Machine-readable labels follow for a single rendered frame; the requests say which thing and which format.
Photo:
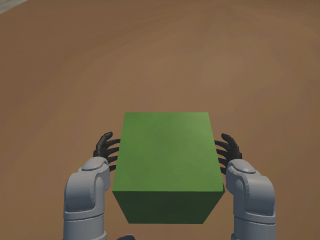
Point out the robot right forearm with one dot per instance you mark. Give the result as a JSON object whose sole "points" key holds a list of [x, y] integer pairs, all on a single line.
{"points": [[254, 202]]}

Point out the carton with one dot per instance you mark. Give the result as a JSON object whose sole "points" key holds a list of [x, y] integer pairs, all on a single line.
{"points": [[167, 169]]}

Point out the left robot hand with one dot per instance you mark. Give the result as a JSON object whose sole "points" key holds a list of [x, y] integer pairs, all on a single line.
{"points": [[103, 151]]}

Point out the right robot hand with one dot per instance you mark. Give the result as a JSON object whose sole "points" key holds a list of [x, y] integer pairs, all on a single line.
{"points": [[231, 148]]}

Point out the robot left forearm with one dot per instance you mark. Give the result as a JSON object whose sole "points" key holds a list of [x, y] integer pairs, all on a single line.
{"points": [[84, 201]]}

